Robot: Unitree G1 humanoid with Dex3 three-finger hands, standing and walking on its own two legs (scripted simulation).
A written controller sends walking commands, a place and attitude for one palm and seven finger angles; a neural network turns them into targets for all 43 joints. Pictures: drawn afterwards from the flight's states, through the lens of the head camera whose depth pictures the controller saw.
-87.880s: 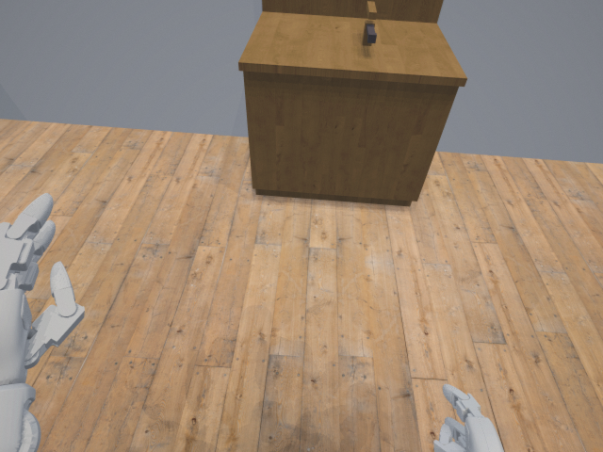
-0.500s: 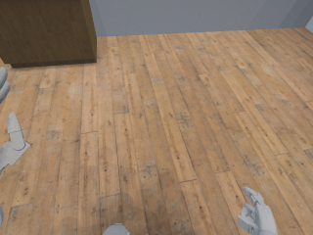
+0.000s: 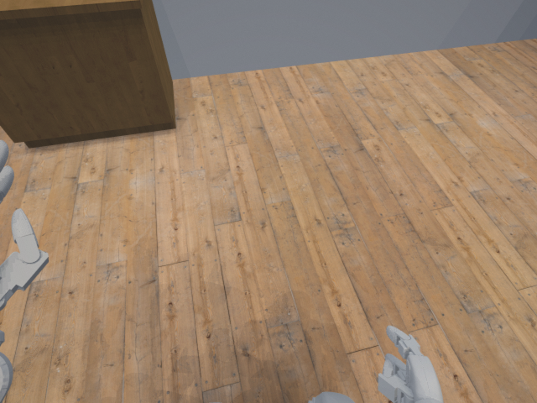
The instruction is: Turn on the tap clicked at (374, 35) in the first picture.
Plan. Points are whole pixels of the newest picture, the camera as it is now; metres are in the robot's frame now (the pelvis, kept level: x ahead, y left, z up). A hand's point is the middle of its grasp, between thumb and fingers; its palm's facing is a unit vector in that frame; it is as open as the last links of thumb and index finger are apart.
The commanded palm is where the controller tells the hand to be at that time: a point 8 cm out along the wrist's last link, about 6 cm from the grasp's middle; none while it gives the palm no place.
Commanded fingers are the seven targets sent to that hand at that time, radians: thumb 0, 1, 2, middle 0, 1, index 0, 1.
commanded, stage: take the last steps up to it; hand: left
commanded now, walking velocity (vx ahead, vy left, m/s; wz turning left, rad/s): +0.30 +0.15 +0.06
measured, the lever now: out of the picture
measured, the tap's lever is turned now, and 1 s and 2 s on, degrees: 78 78 78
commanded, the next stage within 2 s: none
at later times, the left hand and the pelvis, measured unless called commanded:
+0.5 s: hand (3, 148) +0.38 +0.36 +0.18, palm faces +0.42 -0.80 -0.43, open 7.4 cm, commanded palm +0.30 +0.40 +0.19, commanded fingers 0.00 0.90 0.90 -0.20 -0.30 -0.20 -0.30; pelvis +0.15 +0.11 -0.01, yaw +1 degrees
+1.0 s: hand out of the picture +0.51 +0.47 +0.18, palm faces +0.42 -0.80 -0.43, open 7.4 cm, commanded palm +0.44 +0.51 +0.19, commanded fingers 0.00 0.90 0.90 -0.20 -0.30 -0.20 -0.30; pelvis +0.29 +0.23 -0.01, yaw +1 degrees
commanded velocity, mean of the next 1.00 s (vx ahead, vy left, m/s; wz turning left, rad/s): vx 0.30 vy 0.15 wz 0.00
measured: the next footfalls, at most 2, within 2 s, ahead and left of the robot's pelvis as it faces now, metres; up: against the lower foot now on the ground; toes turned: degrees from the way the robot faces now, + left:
right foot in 0.08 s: +0.10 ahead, -0.09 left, +0.00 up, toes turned -7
left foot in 0.40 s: +0.27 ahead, +0.23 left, +0.00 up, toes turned +9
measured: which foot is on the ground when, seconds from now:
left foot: down 0.00-0.08, up 0.10-0.38, down 0.40-0.66, up 0.68-0.90, down 0.92-1.00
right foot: up 0.00-0.06, down 0.08-0.40, up 0.42-0.64, down 0.66-0.92, up 0.94-1.00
